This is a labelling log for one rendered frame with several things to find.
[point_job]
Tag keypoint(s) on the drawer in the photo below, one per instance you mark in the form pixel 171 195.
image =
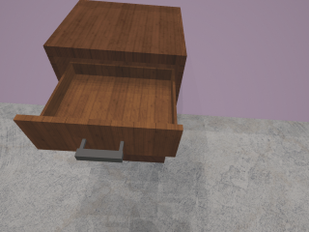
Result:
pixel 106 104

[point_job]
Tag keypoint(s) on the handle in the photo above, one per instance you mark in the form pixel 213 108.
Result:
pixel 99 155

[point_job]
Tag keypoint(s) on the cabinet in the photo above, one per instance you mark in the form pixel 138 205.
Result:
pixel 125 34

